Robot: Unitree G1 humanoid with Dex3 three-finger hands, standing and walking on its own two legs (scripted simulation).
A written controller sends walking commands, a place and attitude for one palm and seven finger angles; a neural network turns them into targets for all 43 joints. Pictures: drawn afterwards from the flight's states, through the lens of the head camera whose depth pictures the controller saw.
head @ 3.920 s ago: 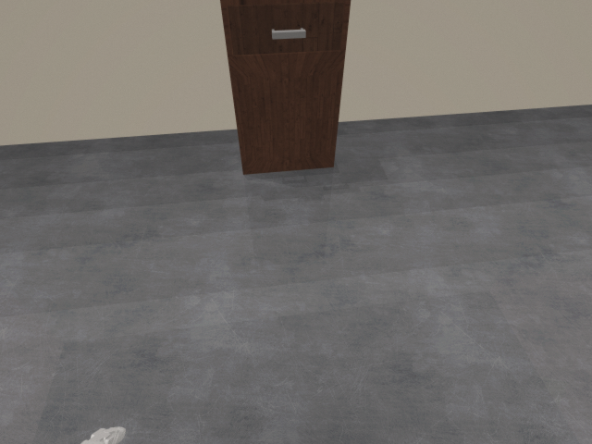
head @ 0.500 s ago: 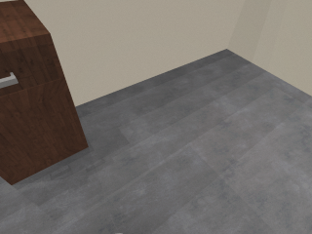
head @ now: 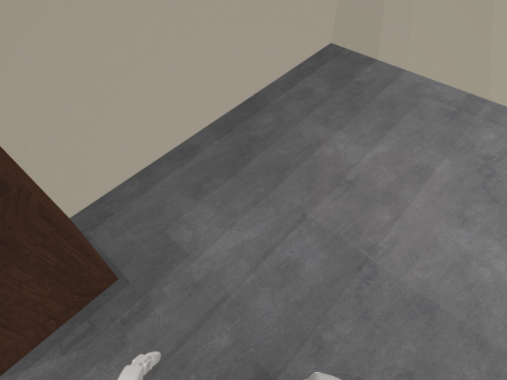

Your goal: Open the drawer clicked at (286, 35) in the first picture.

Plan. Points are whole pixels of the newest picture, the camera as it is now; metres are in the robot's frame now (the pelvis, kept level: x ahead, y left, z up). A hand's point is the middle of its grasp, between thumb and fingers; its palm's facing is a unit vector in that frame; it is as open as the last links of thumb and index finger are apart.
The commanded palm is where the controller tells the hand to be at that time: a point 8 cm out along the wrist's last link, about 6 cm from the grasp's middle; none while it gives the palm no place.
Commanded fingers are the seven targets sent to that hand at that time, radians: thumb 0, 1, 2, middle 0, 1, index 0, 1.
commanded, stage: turn to face it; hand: left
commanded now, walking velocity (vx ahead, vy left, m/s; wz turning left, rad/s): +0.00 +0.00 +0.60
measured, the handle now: out of the picture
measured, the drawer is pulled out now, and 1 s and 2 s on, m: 0.00 0.00 0.00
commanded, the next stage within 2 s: take the last steps up to it in 1.16 s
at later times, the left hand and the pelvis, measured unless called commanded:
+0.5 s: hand out of the picture +0.03 +0.27 -0.16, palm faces +0.33 -0.91 -0.25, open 7.3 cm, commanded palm none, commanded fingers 0.00 0.90 0.90 -0.20 -0.30 -0.20 -0.30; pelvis +0.01 +0.04 +0.01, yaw +16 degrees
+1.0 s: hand out of the picture -0.02 +0.17 -0.13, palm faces +0.57 -0.77 -0.28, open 7.4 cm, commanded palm none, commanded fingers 0.00 0.90 0.90 -0.20 -0.30 -0.20 -0.30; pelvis +0.02 -0.04 +0.02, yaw +36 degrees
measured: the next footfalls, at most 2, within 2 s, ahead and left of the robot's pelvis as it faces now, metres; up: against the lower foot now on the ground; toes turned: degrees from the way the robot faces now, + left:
left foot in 0.28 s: +0.06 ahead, +0.14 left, +0.00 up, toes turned +19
right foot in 0.76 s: +0.11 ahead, -0.10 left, +0.00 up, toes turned +24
